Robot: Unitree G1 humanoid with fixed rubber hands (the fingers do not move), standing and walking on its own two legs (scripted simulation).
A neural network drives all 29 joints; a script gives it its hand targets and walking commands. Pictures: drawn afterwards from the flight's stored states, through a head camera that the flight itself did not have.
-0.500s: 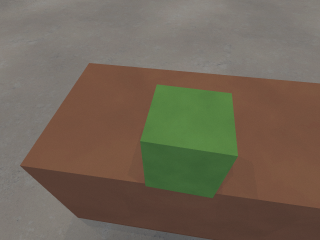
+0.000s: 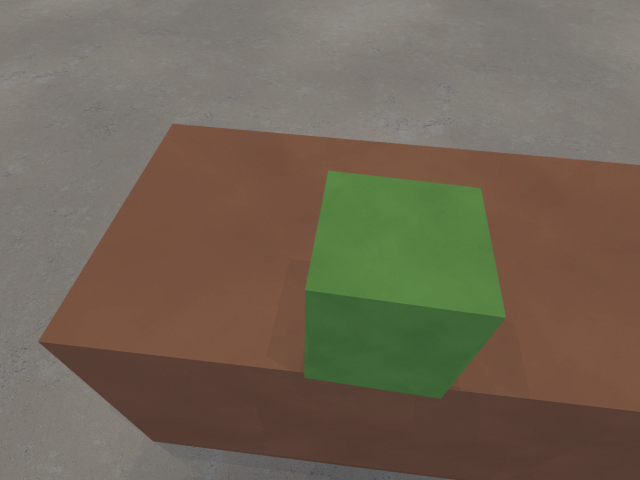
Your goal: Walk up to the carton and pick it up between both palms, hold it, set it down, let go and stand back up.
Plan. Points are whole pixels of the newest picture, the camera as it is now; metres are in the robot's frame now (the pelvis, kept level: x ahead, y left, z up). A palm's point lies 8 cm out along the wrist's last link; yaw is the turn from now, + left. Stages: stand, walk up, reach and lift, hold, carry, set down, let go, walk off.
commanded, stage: walk up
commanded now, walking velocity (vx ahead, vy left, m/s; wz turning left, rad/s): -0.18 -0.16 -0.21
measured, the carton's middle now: (386, 289) +0.38 -0.09 -0.01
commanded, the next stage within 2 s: none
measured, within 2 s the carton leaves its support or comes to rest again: neither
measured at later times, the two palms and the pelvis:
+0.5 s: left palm out of the picture -0.03 +0.06 -0.11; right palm out of the picture -0.05 -0.42 -0.15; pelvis -0.07 -0.17 +0.01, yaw -6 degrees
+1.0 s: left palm out of the picture -0.11 +0.14 -0.13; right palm out of the picture -0.01 -0.36 -0.13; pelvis -0.08 -0.11 +0.00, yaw -3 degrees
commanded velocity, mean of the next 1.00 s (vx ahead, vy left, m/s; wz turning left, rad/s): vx -0.05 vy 0.05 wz -0.06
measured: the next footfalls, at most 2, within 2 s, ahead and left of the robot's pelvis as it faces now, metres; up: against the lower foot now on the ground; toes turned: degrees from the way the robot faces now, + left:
right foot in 0.30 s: -0.04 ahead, -0.28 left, +0.00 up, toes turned -5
left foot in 1.06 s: -0.03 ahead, +0.04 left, +0.00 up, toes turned -1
